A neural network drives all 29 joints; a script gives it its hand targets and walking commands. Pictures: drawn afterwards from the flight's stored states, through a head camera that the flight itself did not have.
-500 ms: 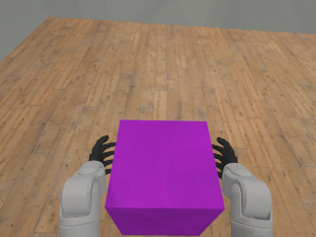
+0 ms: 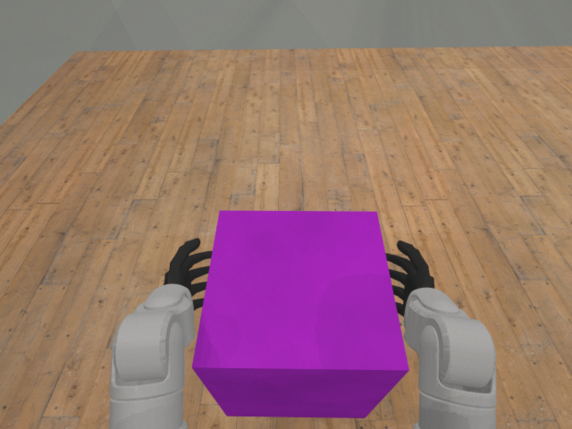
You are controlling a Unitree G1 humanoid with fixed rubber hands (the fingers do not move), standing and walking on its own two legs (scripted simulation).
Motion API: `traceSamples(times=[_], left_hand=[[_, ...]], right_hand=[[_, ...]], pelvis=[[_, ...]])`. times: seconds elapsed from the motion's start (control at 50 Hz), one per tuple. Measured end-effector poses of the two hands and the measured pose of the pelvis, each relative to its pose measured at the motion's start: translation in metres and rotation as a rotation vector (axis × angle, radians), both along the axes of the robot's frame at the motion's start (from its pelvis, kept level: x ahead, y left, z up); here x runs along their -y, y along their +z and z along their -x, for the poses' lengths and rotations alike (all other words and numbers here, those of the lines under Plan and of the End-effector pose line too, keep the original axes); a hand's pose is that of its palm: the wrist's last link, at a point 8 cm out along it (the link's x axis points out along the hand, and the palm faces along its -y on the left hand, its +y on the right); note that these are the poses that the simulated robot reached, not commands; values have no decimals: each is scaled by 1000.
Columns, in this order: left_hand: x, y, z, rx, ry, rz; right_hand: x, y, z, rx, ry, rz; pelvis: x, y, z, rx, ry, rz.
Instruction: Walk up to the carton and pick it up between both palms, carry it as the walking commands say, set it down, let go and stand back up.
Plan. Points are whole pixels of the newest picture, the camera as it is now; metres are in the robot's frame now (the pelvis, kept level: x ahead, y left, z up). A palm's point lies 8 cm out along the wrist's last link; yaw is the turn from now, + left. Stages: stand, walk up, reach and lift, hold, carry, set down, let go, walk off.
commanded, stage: carry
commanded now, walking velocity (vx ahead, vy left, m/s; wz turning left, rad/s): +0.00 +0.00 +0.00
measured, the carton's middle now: (296, 320) +0.27 -0.01 +0.01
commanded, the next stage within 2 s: hold in 1.64 s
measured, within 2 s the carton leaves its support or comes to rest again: neither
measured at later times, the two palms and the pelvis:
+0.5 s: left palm (174, 319) +0.23 +0.14 +0.09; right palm (425, 316) +0.24 -0.16 +0.09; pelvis -0.03 -0.01 +0.00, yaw +1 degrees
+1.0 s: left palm (157, 306) +0.26 +0.17 +0.09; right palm (398, 303) +0.26 -0.13 +0.09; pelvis -0.01 +0.02 +0.00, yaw +0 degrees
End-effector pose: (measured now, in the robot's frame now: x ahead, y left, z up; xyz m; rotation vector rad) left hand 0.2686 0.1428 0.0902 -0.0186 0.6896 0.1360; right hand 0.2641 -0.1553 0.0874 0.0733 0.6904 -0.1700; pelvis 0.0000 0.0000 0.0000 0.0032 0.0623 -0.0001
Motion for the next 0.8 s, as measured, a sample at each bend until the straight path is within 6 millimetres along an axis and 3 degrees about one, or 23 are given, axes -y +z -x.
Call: traceSamples(times=[0.1, 0.2, 0.44, 0.8], left_hand=[[-3, -2, 22, -14, 43, 26], [0, 3, 31, -8, 56, 24], [5, 4, 33, -16, 28, 12], [-19, 0, 25, -16, 41, 24]], right_hand=[[-3, 7, 8, -15, 47, 28], [-1, 10, 14, -8, 56, 23], [4, 6, 26, -15, 27, 10], [-19, 6, 15, -14, 40, 25]], pelvis=[[9, 4, 10, 21, 4, -12], [14, 4, 18, 28, 7, -10], [11, 4, 29, 28, 10, -8], [-9, 3, 20, 22, 5, -7]])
